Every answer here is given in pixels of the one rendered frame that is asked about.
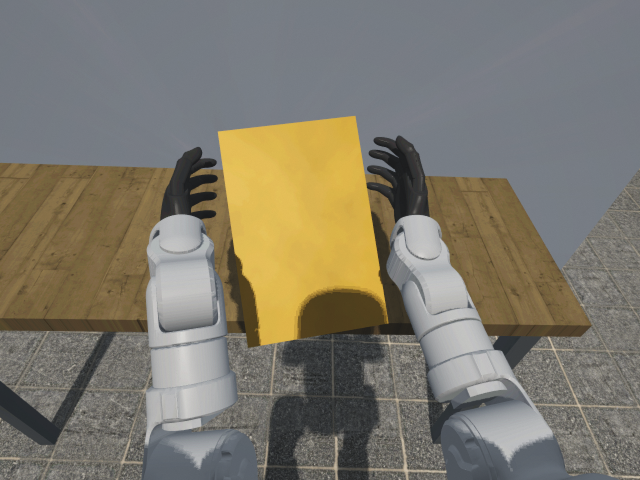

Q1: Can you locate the robot left forearm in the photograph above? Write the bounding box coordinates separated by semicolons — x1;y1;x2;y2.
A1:
141;214;238;480

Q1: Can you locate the right robot hand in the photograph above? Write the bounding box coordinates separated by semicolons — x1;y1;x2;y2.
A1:
366;136;430;223

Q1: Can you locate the table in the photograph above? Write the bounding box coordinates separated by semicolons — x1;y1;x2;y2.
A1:
0;163;592;445

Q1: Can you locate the robot right forearm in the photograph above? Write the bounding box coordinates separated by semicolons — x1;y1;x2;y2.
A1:
386;215;565;468

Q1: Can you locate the left robot hand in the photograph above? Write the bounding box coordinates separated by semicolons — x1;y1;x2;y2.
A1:
160;147;218;221

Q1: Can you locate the left robot upper arm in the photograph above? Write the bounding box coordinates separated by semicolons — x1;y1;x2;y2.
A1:
143;429;258;480

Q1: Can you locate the right robot upper arm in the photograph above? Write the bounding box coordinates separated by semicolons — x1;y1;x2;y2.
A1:
441;400;619;480

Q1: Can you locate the carton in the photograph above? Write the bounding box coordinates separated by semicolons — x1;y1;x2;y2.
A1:
218;116;389;348

